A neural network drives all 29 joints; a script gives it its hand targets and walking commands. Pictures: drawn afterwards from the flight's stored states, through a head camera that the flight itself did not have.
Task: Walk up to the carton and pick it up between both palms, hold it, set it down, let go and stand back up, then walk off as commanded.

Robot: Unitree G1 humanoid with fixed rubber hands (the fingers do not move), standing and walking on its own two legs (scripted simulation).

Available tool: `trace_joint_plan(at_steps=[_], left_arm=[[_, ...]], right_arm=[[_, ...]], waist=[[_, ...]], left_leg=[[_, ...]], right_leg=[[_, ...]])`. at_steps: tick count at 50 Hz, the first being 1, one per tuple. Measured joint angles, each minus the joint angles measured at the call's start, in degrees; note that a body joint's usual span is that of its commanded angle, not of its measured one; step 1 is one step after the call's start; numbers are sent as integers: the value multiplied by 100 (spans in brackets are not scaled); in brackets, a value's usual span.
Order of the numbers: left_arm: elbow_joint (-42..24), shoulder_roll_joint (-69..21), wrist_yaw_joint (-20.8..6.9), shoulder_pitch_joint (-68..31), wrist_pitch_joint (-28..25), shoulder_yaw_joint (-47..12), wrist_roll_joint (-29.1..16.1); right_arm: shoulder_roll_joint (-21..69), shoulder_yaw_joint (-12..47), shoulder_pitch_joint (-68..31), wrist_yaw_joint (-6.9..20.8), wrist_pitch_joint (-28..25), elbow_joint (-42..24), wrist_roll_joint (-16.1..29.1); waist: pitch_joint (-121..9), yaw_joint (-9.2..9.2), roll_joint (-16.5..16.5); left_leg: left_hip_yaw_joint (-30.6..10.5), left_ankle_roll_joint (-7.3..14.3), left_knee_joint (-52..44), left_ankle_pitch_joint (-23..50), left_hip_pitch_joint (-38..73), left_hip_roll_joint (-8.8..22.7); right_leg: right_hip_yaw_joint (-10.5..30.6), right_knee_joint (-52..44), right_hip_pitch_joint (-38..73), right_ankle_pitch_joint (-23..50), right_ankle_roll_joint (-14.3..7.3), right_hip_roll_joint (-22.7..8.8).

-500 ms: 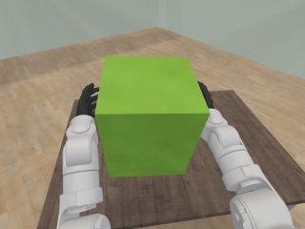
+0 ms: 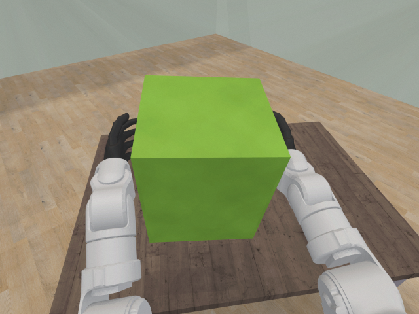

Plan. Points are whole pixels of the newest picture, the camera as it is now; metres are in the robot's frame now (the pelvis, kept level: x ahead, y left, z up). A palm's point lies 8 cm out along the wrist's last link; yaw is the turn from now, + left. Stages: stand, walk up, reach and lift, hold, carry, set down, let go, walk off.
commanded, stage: hold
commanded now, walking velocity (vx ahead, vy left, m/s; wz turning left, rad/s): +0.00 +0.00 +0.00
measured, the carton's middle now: (202, 162) +0.38 +0.00 +0.15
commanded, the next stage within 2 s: none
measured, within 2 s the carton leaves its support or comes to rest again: neither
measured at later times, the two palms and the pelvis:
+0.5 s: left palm (117, 158) +0.36 +0.15 +0.18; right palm (282, 152) +0.37 -0.15 +0.17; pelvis +0.00 +0.00 +0.00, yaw +0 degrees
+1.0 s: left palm (118, 161) +0.36 +0.15 +0.18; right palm (282, 153) +0.37 -0.15 +0.17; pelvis +0.00 +0.00 +0.00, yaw +0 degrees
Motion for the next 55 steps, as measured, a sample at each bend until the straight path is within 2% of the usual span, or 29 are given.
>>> trace_joint_plan(at_steps=[36, 55], left_arm=[[190, -25, -33, -134, -10, 94, 58], [-102, 0, -18, 104, -6, -9, -19]], right_arm=[[34, -99, -94, 53, -13, 181, -46], [27, 31, 94, -20, -7, -111, 20]], waist=[[-9, 33, -32], [19, -31, 9]], left_leg=[[31, 7, -23, 20, 1, -7], [10, 3, 3, -1, 5, 0]], right_leg=[[9, 32, -29, -8, -5, -7], [-19, -4, 15, -3, -6, 5]])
